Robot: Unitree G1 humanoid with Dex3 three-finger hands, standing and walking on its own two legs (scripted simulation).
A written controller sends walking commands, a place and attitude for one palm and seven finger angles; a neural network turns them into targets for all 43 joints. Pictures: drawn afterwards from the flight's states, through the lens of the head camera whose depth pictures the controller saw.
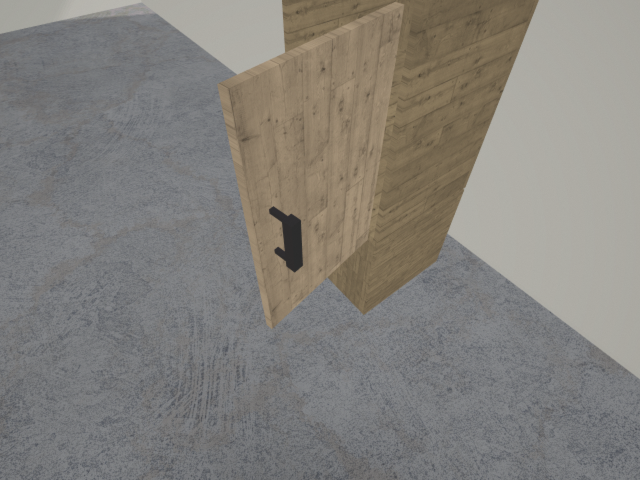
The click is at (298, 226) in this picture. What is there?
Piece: cupboard door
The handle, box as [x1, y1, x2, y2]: [269, 206, 302, 271]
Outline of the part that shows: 273,206 269,209 269,212 282,222 285,250 283,251 277,247 274,250 275,253 286,261 286,265 289,268 295,271 302,265 300,220 292,214 288,216 285,215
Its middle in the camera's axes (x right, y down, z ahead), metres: -0.06 +0.00 +0.67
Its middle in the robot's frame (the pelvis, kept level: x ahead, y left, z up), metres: +0.50 +0.09 -0.04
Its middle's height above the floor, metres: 0.73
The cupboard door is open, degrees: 100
